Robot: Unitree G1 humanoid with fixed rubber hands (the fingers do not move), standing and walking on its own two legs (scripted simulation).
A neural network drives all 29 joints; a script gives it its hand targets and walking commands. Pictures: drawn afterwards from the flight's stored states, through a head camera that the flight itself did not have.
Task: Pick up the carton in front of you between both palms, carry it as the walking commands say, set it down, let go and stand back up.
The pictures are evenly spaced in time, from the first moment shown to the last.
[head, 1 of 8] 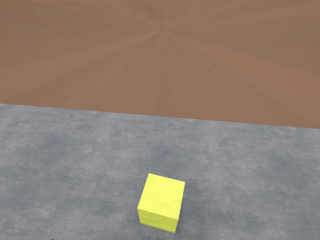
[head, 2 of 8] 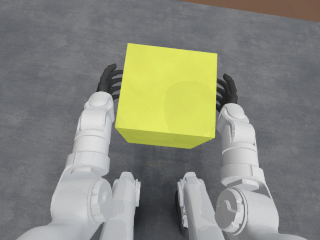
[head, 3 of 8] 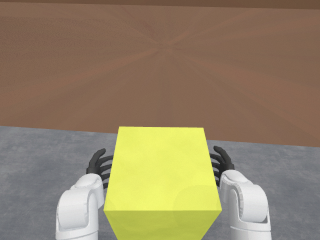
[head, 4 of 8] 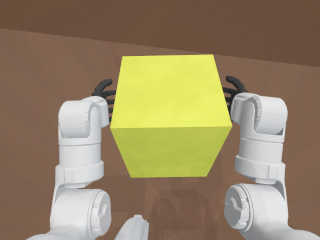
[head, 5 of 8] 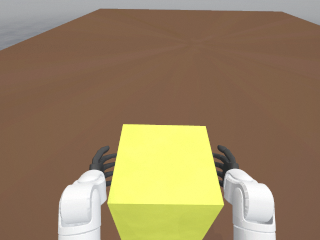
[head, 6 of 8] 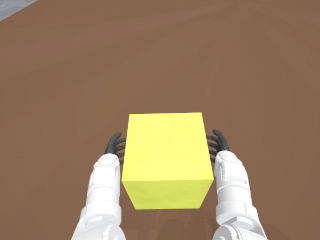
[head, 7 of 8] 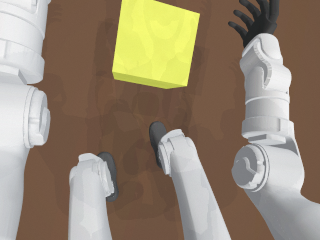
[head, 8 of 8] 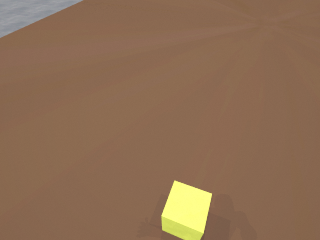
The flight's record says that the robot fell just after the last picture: no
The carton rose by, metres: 1.10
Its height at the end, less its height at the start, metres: +0.36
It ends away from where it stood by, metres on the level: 5.61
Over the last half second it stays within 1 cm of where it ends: yes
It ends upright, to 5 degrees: yes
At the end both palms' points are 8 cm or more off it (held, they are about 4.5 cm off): yes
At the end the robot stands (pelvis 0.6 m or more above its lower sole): yes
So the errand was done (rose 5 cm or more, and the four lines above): yes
